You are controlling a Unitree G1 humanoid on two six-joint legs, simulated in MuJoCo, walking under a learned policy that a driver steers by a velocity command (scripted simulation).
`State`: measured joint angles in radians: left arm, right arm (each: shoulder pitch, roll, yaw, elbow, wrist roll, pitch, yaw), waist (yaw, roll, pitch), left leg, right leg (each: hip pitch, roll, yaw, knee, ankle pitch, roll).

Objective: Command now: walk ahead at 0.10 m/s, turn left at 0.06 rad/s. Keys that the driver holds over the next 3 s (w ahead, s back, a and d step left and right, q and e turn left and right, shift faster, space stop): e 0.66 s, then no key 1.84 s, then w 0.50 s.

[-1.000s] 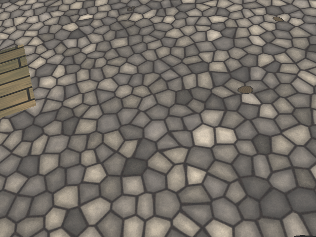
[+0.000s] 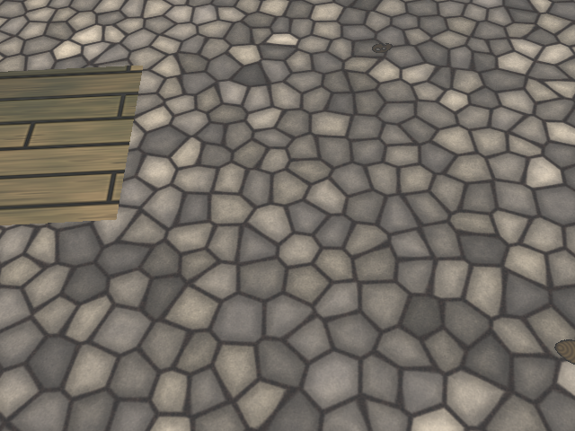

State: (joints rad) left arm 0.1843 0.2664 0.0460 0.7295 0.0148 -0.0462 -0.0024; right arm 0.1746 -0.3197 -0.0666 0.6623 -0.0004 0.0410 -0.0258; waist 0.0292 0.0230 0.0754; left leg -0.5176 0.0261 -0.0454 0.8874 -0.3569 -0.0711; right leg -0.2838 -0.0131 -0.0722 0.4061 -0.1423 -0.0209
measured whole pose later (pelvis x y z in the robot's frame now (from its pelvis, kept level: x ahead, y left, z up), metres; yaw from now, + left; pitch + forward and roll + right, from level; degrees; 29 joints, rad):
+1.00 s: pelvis +0.04 +0.03 +0.00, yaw -25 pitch +0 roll +0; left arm 0.16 0.31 0.06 0.69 0.00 0.05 0.03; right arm 0.18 -0.25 -0.05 0.75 -0.01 -0.02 -0.01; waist -0.01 -0.04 0.04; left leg -0.23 -0.01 -0.03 0.47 -0.24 0.00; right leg -0.38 0.07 0.14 0.86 -0.49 0.06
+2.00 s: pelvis +0.02 +0.01 +0.00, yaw -24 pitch -2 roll +0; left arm 0.25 0.22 0.02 0.99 0.00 0.00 0.03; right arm 0.22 -0.23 -0.03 1.07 0.00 0.00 -0.05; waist -0.01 0.00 0.04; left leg -0.21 0.03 -0.05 0.49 -0.25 -0.04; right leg -0.16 0.02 0.05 0.49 -0.29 0.00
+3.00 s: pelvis +0.15 -0.02 +0.00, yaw -24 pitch +2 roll +0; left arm 0.16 0.25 0.04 0.90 -0.03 -0.12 -0.02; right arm 0.54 -0.17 -0.01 1.10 0.00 -0.09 -0.01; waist -0.06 -0.02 -0.01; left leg 0.02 -0.01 -0.04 0.27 -0.32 0.01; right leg -0.63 -0.06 -0.04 1.06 -0.26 -0.05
